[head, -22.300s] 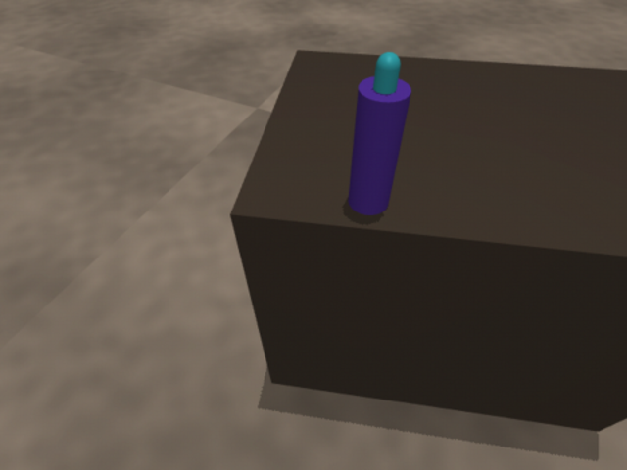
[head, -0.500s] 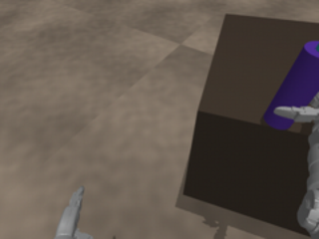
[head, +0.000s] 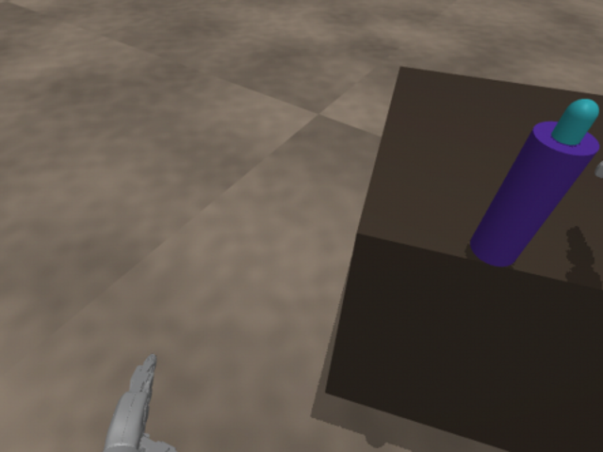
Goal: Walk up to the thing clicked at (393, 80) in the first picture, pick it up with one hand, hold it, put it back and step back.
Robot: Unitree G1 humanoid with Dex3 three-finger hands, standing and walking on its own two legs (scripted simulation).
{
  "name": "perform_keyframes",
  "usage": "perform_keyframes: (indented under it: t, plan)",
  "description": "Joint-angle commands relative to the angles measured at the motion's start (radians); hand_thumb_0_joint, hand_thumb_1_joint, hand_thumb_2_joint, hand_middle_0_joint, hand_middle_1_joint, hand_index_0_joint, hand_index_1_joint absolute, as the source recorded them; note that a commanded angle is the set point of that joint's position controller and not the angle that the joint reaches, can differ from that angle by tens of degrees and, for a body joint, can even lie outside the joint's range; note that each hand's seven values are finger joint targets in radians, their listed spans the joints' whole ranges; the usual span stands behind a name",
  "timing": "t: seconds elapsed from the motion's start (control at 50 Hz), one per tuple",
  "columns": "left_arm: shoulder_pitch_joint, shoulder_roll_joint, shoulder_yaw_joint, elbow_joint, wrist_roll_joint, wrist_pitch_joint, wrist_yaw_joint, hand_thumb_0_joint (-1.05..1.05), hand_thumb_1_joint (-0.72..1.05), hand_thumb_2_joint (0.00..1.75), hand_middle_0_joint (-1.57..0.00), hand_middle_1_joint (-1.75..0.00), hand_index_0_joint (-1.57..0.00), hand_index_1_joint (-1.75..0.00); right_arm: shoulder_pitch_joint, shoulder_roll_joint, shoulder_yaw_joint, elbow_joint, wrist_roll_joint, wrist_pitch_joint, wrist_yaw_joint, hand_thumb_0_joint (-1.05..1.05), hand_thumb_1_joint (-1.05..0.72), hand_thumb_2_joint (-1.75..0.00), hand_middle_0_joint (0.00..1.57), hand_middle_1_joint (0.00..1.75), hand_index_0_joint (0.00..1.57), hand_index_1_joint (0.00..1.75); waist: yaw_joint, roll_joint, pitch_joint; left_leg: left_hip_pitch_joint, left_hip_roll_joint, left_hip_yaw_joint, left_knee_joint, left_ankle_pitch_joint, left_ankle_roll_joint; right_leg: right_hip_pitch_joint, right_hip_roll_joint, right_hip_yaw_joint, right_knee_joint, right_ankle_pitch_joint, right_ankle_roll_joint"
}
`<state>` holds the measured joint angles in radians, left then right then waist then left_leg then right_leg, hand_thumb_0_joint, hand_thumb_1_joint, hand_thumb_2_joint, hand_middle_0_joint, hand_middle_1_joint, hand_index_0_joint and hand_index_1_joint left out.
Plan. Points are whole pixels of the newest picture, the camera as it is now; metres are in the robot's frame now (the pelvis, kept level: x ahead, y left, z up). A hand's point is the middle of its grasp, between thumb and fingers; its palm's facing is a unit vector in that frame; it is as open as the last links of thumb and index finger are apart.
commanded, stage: sink last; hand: right
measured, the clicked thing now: (531, 189) +0.43 -0.26 +0.16
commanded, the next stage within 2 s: home in 1.16 s
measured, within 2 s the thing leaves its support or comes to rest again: neither
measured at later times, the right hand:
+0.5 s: hand out of the picture +0.30 -0.32 +0.22, palm faces +0.52 +0.77 -0.37, open 17.4 cm
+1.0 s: hand out of the picture +0.16 -0.23 +0.22, palm faces +0.47 +0.76 -0.45, open 17.2 cm
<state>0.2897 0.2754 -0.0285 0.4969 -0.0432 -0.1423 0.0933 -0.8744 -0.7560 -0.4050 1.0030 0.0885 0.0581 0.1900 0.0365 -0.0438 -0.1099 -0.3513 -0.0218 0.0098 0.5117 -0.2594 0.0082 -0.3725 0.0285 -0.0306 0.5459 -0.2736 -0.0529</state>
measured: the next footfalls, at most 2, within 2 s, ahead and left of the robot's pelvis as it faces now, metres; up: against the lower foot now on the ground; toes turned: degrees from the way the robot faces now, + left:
none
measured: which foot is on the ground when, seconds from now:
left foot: down 0.00-1.00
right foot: down 0.00-1.00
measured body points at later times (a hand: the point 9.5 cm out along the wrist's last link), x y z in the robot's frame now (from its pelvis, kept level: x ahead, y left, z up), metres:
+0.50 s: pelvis +0.01 +0.00 +0.01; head -0.01 +0.03 +0.45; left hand +0.19 +0.25 -0.06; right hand +0.27 -0.36 +0.24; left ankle +0.00 +0.12 -0.73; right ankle +0.00 -0.08 -0.73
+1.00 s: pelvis -0.01 +0.03 +0.01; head -0.03 +0.07 +0.46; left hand +0.17 +0.28 -0.07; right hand +0.13 -0.27 +0.24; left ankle +0.00 +0.12 -0.73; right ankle +0.00 -0.08 -0.73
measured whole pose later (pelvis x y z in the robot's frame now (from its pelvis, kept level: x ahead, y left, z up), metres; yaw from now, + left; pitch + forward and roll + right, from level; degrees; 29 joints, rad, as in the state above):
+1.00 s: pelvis -0.01 +0.03 +0.01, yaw -3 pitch -5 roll -1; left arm 0.32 0.24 0.15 0.49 -0.04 -0.10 0.06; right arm 0.45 -0.38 -0.41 -0.40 0.10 -0.24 -0.02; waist -0.06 -0.08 0.02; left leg -0.10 -0.01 0.05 0.44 -0.25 0.04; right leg -0.11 0.04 0.02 0.41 -0.21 -0.02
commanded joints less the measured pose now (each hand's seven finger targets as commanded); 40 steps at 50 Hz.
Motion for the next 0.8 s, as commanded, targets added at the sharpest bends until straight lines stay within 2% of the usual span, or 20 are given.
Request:
perform_keyframes:
  t: [0.0,0.06,0.1,0.16,0.2,0.26,0.28,0.32,0.36,0.38,0.4,0.48,0.56,0.6,0.62,0.64,0.66,0.74,0.76,0.78]
  plan:
    - [0.073,0.212,0.151,-0.139,-0.012,-0.031,-0.008,0.00,-0.56,0.07,-0.06,-0.06,-0.05,-0.07,-0.215,-0.322,-0.034,-0.091,-0.051,-0.059,-0.062,0.00,0.55,-0.03,0.06,0.05,0.06,0.05,0.019,0.079,-0.060,-0.003,0.000,0.014,-0.093,0.143,0.009,0.112,-0.048,0.042,-0.109,0.153,0.019]
    - [0.057,0.185,0.148,-0.243,-0.015,-0.025,-0.035,0.00,-0.55,0.06,-0.06,-0.05,-0.05,-0.06,-0.334,-0.477,-0.131,-0.353,-0.075,-0.112,-0.103,0.00,0.58,-0.02,0.06,0.05,0.06,0.05,-0.027,-0.059,-0.249,0.080,0.006,0.002,-0.083,0.197,0.020,0.203,-0.041,0.030,-0.090,0.251,0.032]
    - [0.049,0.147,0.118,-0.250,-0.019,-0.024,-0.047,0.00,-0.55,0.07,-0.05,-0.05,-0.05,-0.05,-0.307,-0.544,-0.199,-0.524,-0.075,-0.148,-0.131,0.00,0.54,-0.05,0.06,0.05,0.06,0.05,-0.083,-0.149,-0.362,0.170,0.007,-0.006,-0.073,0.260,0.026,0.239,-0.031,0.024,-0.079,0.336,0.041]
    - [-0.097,0.034,-0.001,-0.223,-0.024,-0.031,-0.060,0.00,-0.56,0.08,-0.05,-0.04,-0.04,-0.06,-0.173,-0.462,-0.199,-0.577,-0.071,-0.189,-0.177,0.00,0.54,-0.05,0.06,0.05,0.06,0.05,-0.132,-0.208,-0.303,0.193,-0.002,-0.009,-0.066,0.270,0.041,0.182,-0.039,0.027,-0.087,0.389,0.057]
    - [-0.088,0.022,0.011,-0.120,-0.021,-0.022,-0.059,0.00,-0.58,0.11,-0.06,-0.05,-0.03,-0.07,0.069,-0.294,-0.141,-0.439,-0.060,-0.185,-0.191,0.00,0.53,-0.05,0.06,0.05,0.06,0.05,-0.111,-0.166,-0.184,0.136,-0.011,-0.005,-0.078,0.225,0.042,0.149,-0.062,0.043,-0.102,0.368,0.062]
    - [-0.089,0.115,0.085,-0.212,-0.011,-0.027,-0.046,0.00,-0.59,0.12,-0.06,-0.05,-0.03,-0.08,-0.006,-0.323,-0.158,-0.770,-0.059,-0.216,-0.215,0.00,0.53,-0.06,0.06,0.05,0.06,0.05,-0.086,-0.227,-0.387,0.151,-0.010,-0.005,-0.073,0.273,0.044,0.322,-0.070,0.042,-0.078,0.464,0.063]
    - [-0.088,0.134,0.101,-0.222,-0.008,-0.030,-0.043,0.00,-0.59,0.11,-0.06,-0.05,-0.03,-0.08,0.074,-0.270,-0.132,-0.770,-0.057,-0.213,-0.219,0.00,0.52,-0.06,0.07,0.05,0.06,0.05,-0.082,-0.217,-0.346,0.140,-0.014,0.004,-0.081,0.268,0.044,0.339,-0.074,0.048,-0.079,0.492,0.067]
    - [0.021,0.249,0.214,-0.191,-0.010,-0.023,-0.023,0.00,-0.58,0.10,-0.06,-0.06,-0.04,-0.08,0.230,-0.239,-0.148,-0.840,-0.045,-0.214,-0.233,0.00,0.50,-0.06,0.07,0.05,0.06,0.05,-0.054,-0.125,-0.271,0.104,-0.026,0.019,-0.090,0.250,0.039,0.369,-0.096,0.075,-0.100,0.485,0.069]
    - [-0.053,0.198,0.180,-0.193,-0.013,-0.023,-0.020,0.00,-0.58,0.10,-0.06,-0.05,-0.04,-0.08,0.338,-0.079,-0.062,-0.876,-0.028,-0.208,-0.230,0.00,0.49,-0.06,0.07,0.05,0.06,0.05,-0.050,-0.030,-0.161,0.092,-0.020,0.028,-0.107,0.216,0.032,0.327,-0.087,0.067,-0.118,0.400,0.054]
    - [-0.016,0.218,0.215,-0.193,-0.018,-0.022,-0.013,0.00,-0.58,0.10,-0.06,-0.06,-0.04,-0.08,0.415,-0.080,-0.084,-0.922,-0.022,-0.201,-0.235,0.00,0.49,-0.06,0.06,0.05,0.06,0.05,-0.049,0.006,-0.142,0.110,-0.018,0.032,-0.111,0.224,0.028,0.316,-0.083,0.059,-0.128,0.383,0.046]
    - [0.020,0.160,0.174,-0.157,-0.027,-0.017,-0.019,0.00,-0.57,0.09,-0.06,-0.05,-0.04,-0.07,0.454,-0.031,-0.057,-0.988,-0.014,-0.199,-0.230,0.00,0.49,-0.06,0.06,0.05,0.06,0.05,-0.058,-0.019,-0.098,0.113,-0.013,0.032,-0.109,0.229,0.028,0.300,-0.072,0.047,-0.135,0.380,0.042]
    - [0.122,0.142,0.204,-0.182,-0.044,0.000,-0.036,0.00,-0.55,0.07,-0.06,-0.05,-0.05,-0.06,0.787,-0.010,-0.124,-1.287,0.010,-0.217,-0.216,0.00,0.53,-0.05,0.06,0.05,0.06,0.05,-0.071,0.021,0.003,0.144,-0.012,0.038,-0.118,0.214,0.024,0.249,-0.066,0.043,-0.172,0.325,0.035]
    - [0.085,0.076,0.178,-0.189,-0.040,0.018,-0.060,0.00,-0.55,0.06,-0.06,-0.05,-0.05,-0.06,0.917,0.030,-0.166,-1.535,0.022,-0.247,-0.217,0.00,0.51,-0.05,0.06,0.05,0.06,0.05,-0.089,-0.041,0.020,0.207,0.003,0.023,-0.126,0.241,0.020,0.233,-0.036,0.020,-0.171,0.323,0.028]
    - [0.022,0.023,0.121,-0.197,-0.036,0.021,-0.063,0.00,-0.56,0.06,-0.06,-0.05,-0.05,-0.06,1.003,0.088,-0.128,-1.628,0.027,-0.267,-0.222,0.00,0.51,-0.05,0.06,0.05,0.06,0.05,-0.106,-0.076,0.049,0.220,0.010,0.014,-0.126,0.234,0.022,0.211,-0.032,0.018,-0.171,0.315,0.031]
    - [0.000,0.009,0.126,-0.152,-0.032,0.025,-0.061,0.00,-0.56,0.07,-0.06,-0.05,-0.05,-0.07,0.950,0.105,-0.108,-1.690,0.024,-0.278,-0.225,0.00,0.51,-0.05,0.06,0.05,0.06,0.05,-0.103,-0.115,0.031,0.217,0.013,0.011,-0.123,0.223,0.025,0.222,-0.030,0.021,-0.173,0.305,0.033]
    - [-0.062,0.070,0.167,-0.210,-0.026,0.015,-0.050,0.00,-0.57,0.07,-0.06,-0.05,-0.04,-0.07,1.074,0.085,-0.151,-1.673,0.025,-0.279,-0.235,0.00,0.51,-0.05,0.06,0.05,0.06,0.05,-0.111,-0.107,0.039,0.227,0.016,0.007,-0.129,0.199,0.025,0.209,-0.029,0.023,-0.173,0.279,0.032]
    - [-0.080,0.075,0.176,-0.160,-0.020,0.014,-0.046,0.00,-0.56,0.07,-0.06,-0.05,-0.05,-0.07,1.115,0.128,-0.105,-1.681,0.024,-0.280,-0.234,0.00,0.50,-0.05,0.06,0.05,0.06,0.05,-0.104,-0.111,0.066,0.217,0.013,0.012,-0.133,0.166,0.027,0.201,-0.031,0.028,-0.182,0.241,0.032]
    - [-0.108,0.065,0.159,-0.198,-0.004,0.001,-0.037,0.00,-0.55,0.06,-0.06,-0.06,-0.05,-0.06,1.229,0.190,-0.078,-1.735,0.017,-0.313,-0.242,0.00,0.49,-0.05,0.06,0.05,0.06,0.05,-0.104,-0.050,0.022,0.254,0.021,0.015,-0.135,0.171,0.022,0.221,-0.024,0.034,-0.171,0.235,0.024]
    - [-0.121,0.125,0.223,-0.223,-0.001,0.001,-0.025,0.00,-0.55,0.05,-0.06,-0.06,-0.06,-0.06,1.239,0.144,-0.132,-1.706,0.015,-0.319,-0.250,0.00,0.48,-0.05,0.06,0.05,0.06,0.05,-0.098,0.008,0.002,0.261,0.024,0.013,-0.142,0.166,0.015,0.227,-0.023,0.036,-0.163,0.222,0.017]
    - [-0.104,0.110,0.208,-0.206,0.006,0.006,-0.020,0.00,-0.55,0.05,-0.06,-0.06,-0.06,-0.06,1.228,0.163,-0.116,-1.683,0.011,-0.324,-0.251,0.00,0.48,-0.05,0.06,0.05,0.06,0.05,-0.084,0.034,0.027,0.247,0.028,0.010,-0.151,0.159,0.007,0.234,-0.019,0.035,-0.166,0.203,0.010]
